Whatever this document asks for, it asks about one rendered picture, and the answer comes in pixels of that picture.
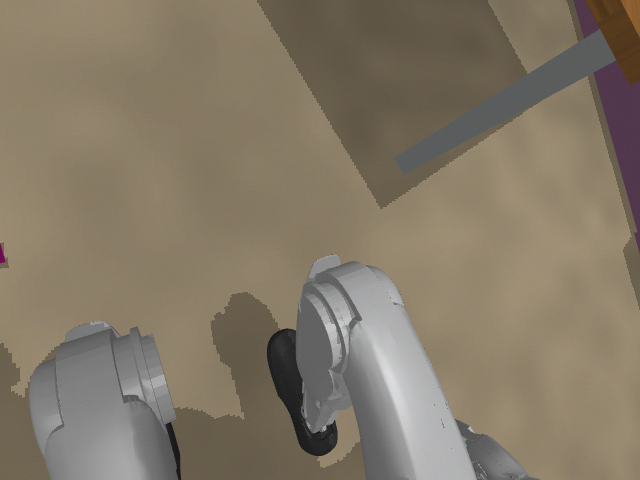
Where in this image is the right robot foot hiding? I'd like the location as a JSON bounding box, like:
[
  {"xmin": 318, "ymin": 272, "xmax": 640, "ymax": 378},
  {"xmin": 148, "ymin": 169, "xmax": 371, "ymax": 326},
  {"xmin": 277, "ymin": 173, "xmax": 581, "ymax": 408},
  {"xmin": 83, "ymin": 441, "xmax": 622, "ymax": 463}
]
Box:
[{"xmin": 267, "ymin": 329, "xmax": 338, "ymax": 456}]

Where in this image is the right robot hand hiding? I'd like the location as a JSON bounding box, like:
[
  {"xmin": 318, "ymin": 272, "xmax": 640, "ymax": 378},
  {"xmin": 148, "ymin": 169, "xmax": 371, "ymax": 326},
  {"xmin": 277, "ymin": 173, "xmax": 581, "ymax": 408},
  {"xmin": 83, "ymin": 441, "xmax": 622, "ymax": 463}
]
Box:
[{"xmin": 455, "ymin": 419, "xmax": 530, "ymax": 480}]

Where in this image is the sofa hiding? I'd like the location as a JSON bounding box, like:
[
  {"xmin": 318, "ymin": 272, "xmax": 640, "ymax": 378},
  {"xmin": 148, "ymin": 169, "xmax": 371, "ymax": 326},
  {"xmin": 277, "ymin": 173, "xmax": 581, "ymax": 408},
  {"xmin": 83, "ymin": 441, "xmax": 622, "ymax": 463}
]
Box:
[{"xmin": 573, "ymin": 0, "xmax": 640, "ymax": 253}]

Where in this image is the coffee table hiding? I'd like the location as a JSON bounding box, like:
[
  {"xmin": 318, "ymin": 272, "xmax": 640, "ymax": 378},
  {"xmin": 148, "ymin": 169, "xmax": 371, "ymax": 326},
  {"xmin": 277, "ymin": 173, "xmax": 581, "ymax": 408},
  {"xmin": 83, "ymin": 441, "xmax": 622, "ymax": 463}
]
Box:
[{"xmin": 394, "ymin": 0, "xmax": 640, "ymax": 175}]

